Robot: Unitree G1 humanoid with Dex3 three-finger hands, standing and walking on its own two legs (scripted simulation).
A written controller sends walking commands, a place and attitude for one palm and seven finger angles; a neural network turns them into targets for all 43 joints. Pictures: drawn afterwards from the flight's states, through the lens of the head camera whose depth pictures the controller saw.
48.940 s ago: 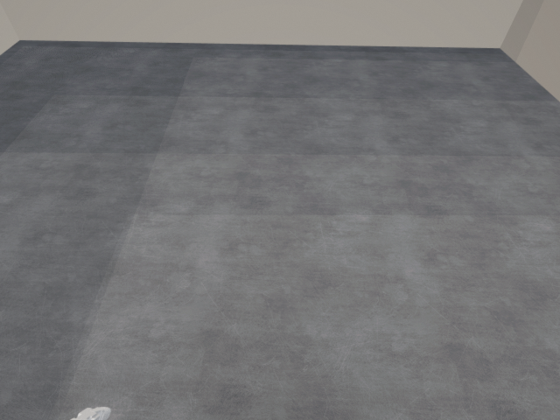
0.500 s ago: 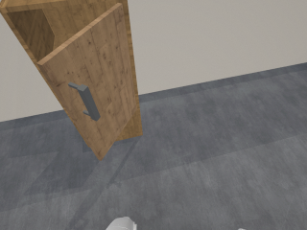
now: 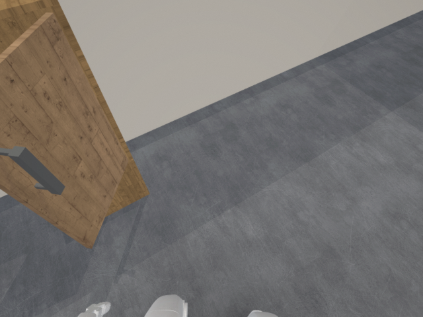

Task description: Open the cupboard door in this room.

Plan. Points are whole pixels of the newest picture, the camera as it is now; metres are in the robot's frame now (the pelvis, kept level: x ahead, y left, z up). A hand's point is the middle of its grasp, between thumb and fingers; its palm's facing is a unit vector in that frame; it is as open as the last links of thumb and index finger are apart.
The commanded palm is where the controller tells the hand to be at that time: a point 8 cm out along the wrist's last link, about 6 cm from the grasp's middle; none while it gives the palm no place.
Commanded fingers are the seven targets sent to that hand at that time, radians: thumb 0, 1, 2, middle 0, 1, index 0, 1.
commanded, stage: walk to a spot facing it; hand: left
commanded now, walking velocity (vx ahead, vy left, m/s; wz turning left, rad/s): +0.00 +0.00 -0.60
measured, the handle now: (30, 171) +0.37 +0.40 +0.02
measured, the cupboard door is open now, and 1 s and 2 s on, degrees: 49 49 49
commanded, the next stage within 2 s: turn to face it in 2.00 s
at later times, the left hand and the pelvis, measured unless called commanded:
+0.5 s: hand (144, 296) +0.17 +0.17 -0.15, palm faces -0.29 -0.93 -0.22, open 7.4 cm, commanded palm none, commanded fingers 0.00 0.90 0.90 -0.20 -0.30 -0.20 -0.30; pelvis +0.01 +0.00 +0.01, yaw -18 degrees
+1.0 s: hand (177, 256) +0.26 +0.11 -0.17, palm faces -0.52 -0.84 -0.15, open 7.4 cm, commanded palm none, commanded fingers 0.00 0.90 0.90 -0.20 -0.30 -0.20 -0.30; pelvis +0.13 -0.04 +0.01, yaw -34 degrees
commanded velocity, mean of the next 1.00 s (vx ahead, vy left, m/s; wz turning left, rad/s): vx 0.19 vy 0.00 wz -0.58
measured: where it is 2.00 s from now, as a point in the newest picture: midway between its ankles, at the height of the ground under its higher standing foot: (306, 254)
